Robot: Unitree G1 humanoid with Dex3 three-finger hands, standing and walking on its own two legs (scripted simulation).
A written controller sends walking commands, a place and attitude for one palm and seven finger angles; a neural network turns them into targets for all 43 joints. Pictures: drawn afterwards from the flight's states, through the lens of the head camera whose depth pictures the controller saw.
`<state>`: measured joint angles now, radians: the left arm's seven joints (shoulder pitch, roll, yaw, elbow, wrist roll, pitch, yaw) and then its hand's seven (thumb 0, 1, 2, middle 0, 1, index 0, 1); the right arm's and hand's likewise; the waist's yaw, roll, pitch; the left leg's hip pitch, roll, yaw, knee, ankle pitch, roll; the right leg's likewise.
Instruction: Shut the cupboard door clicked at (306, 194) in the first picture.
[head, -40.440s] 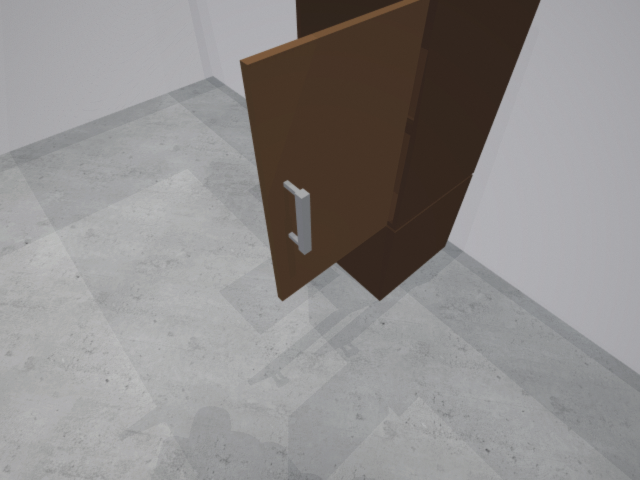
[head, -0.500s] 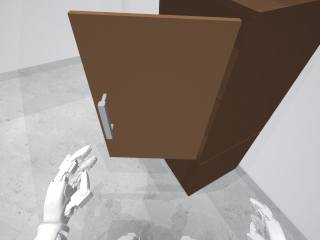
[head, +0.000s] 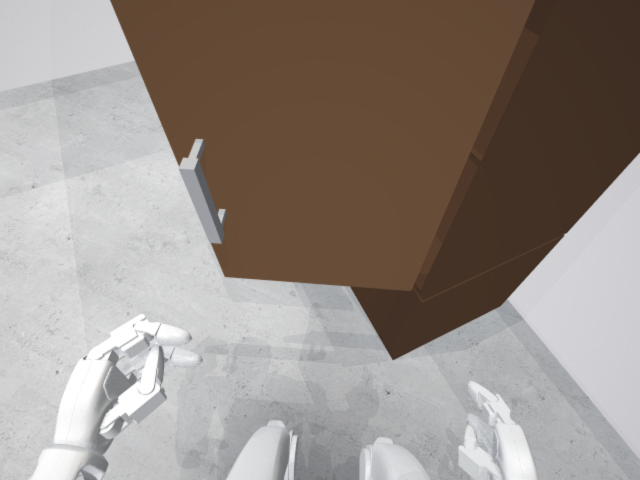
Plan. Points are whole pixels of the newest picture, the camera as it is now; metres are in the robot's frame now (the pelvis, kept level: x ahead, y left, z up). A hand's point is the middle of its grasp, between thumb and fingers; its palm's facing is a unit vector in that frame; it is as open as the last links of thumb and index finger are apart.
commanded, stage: raise the hand and make a fist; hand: left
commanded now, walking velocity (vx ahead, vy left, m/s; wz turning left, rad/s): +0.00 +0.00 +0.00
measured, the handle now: (208, 195) +0.47 +0.20 +0.05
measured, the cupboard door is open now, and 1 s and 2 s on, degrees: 60 60 60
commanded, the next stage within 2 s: bring the fist close to the handle in 1.12 s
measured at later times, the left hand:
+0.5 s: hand (125, 385) +0.21 +0.22 +0.05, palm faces -0.01 -1.00 -0.01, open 3.1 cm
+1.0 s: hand (133, 367) +0.23 +0.22 +0.06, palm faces -0.02 -1.00 -0.02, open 3.1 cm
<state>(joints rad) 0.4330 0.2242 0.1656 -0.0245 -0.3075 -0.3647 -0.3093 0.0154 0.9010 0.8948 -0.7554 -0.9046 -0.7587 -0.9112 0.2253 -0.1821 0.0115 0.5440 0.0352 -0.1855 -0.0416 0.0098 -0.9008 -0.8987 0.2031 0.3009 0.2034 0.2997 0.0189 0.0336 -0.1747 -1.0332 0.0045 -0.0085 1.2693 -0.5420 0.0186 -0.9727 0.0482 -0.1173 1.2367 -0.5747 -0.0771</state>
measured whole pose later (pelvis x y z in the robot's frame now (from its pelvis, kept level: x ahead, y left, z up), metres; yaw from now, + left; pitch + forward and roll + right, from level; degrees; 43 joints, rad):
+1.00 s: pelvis +0.00 +0.03 +0.01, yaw -1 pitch +17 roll -4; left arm 0.38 0.25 0.13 0.00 -0.28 -0.41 -0.25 0.02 0.90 0.90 -1.30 -1.50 -1.30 -1.50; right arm 0.27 -0.25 0.01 0.48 0.03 -0.15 -0.03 0.01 -0.90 -0.90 0.20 0.30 0.20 0.30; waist 0.00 0.04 -0.18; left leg -1.00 -0.01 0.01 1.23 -0.53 0.07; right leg -0.92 0.04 -0.10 1.17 -0.54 -0.03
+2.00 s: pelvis +0.00 +0.02 +0.01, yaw -1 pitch +18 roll -2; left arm -0.10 0.22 0.10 0.39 -0.21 -0.42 -0.15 0.02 0.90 0.90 -1.30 -1.50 -1.30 -1.50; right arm 0.25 -0.25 0.01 0.57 0.03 -0.08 -0.01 0.01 -0.90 -0.90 0.20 0.30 0.20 0.30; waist -0.02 0.03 -0.17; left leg -0.99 -0.01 0.02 1.19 -0.51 0.05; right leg -0.93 0.04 -0.08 1.16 -0.53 -0.05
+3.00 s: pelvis +0.00 +0.01 +0.01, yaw -1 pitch +19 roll -2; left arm -0.48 0.26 0.15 0.80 -0.17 -0.47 -0.18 0.02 0.90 0.90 -1.31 -1.50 -1.30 -1.50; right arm 0.25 -0.25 0.01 0.61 0.03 -0.03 0.00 0.00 -0.90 -0.90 0.20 0.30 0.20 0.30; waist -0.06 0.02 -0.16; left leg -1.03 0.00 0.02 1.19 -0.49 0.04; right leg -0.98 0.04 -0.08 1.17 -0.52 -0.06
